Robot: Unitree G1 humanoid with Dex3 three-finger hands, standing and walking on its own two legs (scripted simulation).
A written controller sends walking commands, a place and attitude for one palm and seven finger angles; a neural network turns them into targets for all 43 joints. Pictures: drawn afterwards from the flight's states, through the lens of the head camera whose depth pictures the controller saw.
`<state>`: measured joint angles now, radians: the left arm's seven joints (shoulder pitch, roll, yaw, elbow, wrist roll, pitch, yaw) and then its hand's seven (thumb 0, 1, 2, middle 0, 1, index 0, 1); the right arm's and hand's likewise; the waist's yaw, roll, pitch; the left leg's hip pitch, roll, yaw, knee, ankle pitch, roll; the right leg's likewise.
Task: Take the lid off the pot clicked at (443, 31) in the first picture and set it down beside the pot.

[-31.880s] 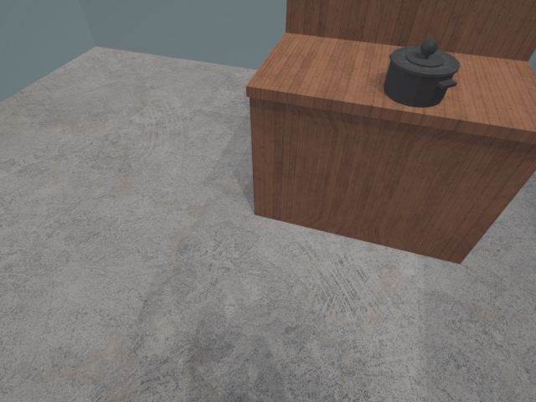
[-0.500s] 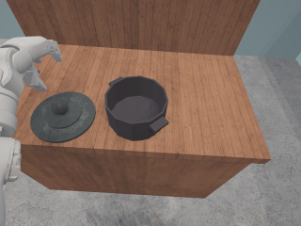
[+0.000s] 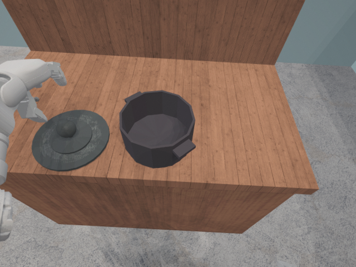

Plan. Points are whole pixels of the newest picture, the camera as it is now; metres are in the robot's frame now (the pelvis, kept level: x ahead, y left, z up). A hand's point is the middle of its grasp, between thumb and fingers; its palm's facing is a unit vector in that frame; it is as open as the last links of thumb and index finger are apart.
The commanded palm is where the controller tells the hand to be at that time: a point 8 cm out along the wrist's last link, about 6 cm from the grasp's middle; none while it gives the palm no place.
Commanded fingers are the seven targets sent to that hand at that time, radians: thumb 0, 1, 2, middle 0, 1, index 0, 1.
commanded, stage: draw the hand back to the body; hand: left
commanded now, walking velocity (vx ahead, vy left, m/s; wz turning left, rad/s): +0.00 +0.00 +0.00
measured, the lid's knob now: (66, 128) +0.46 +0.30 +0.00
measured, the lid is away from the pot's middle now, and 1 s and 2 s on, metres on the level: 0.24 0.24 0.24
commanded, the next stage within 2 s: step back with the hand held close in 1.90 s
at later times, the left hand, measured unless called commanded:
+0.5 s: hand (54, 93) +0.39 +0.23 +0.19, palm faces +0.40 -0.88 -0.24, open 10.6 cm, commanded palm +0.33 +0.27 +0.20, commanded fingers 0.00 0.29 0.76 -0.31 -0.64 -0.31 -0.64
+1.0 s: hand (69, 126) +0.33 +0.19 +0.18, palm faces +0.48 -0.83 -0.29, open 8.3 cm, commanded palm +0.27 +0.22 +0.19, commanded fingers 0.00 0.88 0.89 -0.20 -0.31 -0.20 -0.31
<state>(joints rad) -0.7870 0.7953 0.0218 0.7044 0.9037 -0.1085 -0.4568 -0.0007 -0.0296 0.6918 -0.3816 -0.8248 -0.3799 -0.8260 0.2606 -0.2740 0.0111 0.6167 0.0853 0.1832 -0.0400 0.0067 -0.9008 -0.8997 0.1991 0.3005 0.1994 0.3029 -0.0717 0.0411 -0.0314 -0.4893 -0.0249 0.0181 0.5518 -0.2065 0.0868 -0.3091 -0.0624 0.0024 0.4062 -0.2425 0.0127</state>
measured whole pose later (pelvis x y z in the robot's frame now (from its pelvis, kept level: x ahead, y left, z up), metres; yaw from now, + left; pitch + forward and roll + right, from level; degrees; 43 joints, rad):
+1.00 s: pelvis +0.03 -0.09 +0.01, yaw +0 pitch -2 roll +0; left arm -0.01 0.40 0.39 0.05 -0.09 -0.08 0.10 0.01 0.64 0.85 -0.25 -0.44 -0.25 -0.44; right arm 0.18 -0.27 0.01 0.67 0.05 -0.06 -0.07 0.01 -0.90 -0.90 0.20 0.30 0.20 0.30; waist 0.01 0.07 0.02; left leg -0.17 0.06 0.00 0.45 -0.24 -0.03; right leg -0.04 0.02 -0.01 0.40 -0.32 -0.02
